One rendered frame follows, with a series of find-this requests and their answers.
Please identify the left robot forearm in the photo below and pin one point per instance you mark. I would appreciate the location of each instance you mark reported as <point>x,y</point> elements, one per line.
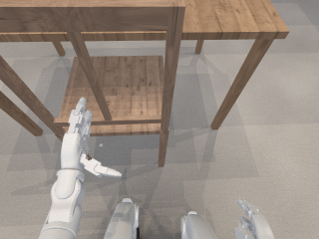
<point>67,194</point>

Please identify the chair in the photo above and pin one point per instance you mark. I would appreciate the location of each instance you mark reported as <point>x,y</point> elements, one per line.
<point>127,95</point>

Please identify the left robot hand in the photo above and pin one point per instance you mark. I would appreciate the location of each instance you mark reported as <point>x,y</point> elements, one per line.
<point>74,143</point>

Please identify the right robot thigh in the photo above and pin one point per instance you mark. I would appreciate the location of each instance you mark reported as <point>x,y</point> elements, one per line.
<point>194,226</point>

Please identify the robot right shin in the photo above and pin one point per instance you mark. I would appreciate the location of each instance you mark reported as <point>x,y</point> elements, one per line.
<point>192,212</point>

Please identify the right robot hand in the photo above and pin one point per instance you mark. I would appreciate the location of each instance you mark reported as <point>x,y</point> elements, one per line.
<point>255,228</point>

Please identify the table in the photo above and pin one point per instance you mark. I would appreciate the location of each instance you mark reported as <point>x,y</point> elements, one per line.
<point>203,20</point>

